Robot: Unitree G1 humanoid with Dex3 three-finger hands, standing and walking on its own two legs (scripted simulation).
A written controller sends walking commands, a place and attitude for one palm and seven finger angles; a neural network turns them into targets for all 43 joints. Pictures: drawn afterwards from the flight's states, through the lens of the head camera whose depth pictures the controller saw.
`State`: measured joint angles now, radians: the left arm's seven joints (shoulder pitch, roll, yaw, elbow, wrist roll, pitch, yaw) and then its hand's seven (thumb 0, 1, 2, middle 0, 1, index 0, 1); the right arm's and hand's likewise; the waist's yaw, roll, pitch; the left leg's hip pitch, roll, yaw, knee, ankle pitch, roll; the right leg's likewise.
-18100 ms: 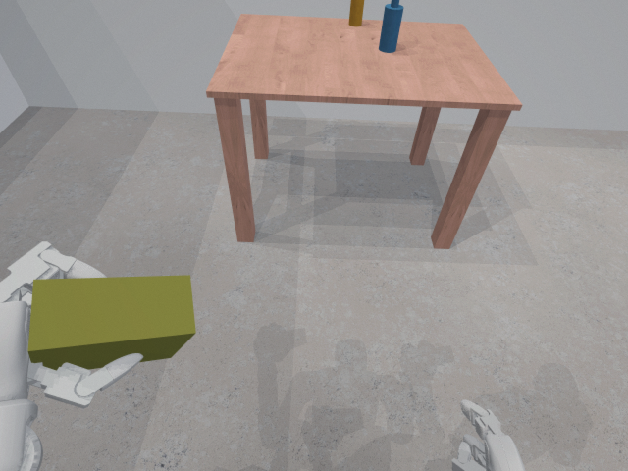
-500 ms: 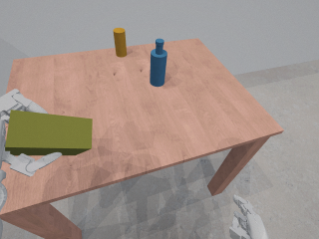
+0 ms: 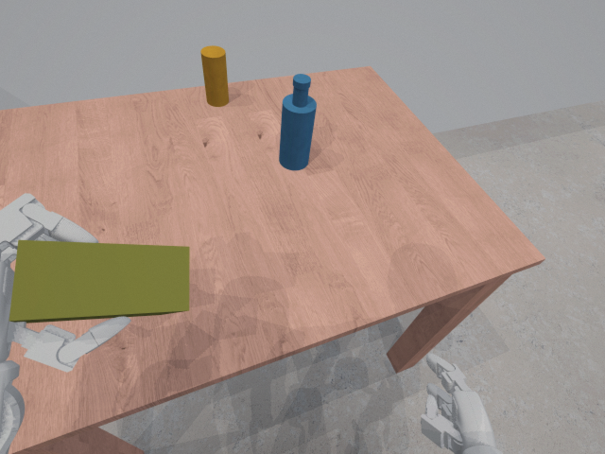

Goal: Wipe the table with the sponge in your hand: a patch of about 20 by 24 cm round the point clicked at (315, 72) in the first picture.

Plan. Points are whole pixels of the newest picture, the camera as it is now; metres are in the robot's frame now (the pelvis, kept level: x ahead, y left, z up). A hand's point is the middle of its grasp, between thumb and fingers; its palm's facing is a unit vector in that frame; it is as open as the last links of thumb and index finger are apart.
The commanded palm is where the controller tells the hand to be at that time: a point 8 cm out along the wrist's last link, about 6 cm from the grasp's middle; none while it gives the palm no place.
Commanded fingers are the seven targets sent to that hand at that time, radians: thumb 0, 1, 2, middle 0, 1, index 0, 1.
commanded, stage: come to a stop and stand still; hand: left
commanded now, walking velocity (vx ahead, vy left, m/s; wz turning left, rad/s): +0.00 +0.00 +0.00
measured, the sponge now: (129, 284) +0.24 +0.20 +0.15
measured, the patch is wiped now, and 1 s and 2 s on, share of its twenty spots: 0.00 0.00 0.00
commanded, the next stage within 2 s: look again from close up in 0.34 s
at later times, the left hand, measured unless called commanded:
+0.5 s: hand (63, 306) +0.21 +0.25 +0.15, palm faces +0.36 -0.86 -0.35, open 10.1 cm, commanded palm +0.15 +0.28 +0.18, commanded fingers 0.00 0.10 1.30 -1.20 -1.60 -1.20 -1.60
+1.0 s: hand (64, 313) +0.20 +0.24 +0.16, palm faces +0.37 -0.85 -0.37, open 10.1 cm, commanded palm +0.14 +0.27 +0.18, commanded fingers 0.00 0.10 1.30 -1.20 -1.60 -1.20 -1.60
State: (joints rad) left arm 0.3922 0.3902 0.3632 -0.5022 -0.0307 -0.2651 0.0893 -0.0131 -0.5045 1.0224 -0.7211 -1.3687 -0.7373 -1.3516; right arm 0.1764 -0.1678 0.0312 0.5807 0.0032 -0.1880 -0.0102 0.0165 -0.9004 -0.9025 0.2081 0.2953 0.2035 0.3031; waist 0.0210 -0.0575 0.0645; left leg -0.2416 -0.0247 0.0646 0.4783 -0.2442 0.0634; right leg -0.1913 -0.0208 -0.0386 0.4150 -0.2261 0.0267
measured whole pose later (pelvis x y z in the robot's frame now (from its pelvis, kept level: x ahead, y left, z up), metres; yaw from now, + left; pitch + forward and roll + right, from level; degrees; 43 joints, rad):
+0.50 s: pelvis -0.01 +0.00 +0.00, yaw +0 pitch -1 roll -2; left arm 0.42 0.36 0.34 -0.45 -0.03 -0.21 0.10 -0.01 -0.50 1.02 -0.72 -1.37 -0.74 -1.35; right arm 0.21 -0.18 0.03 0.57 0.01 -0.13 -0.04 0.02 -0.90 -0.90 0.21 0.30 0.20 0.30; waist 0.02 -0.03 0.05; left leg -0.23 -0.02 0.07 0.45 -0.22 0.07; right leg -0.17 -0.01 -0.04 0.36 -0.18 0.03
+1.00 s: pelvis -0.02 -0.01 +0.00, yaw +0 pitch -1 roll -1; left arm 0.40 0.37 0.34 -0.44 -0.02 -0.22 0.09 -0.01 -0.50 1.02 -0.72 -1.37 -0.74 -1.35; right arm 0.21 -0.17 0.02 0.58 0.01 -0.15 -0.04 0.02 -0.90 -0.90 0.21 0.30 0.20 0.30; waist 0.03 -0.03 0.04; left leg -0.23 -0.02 0.07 0.42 -0.19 0.06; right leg -0.19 -0.01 -0.04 0.38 -0.18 0.02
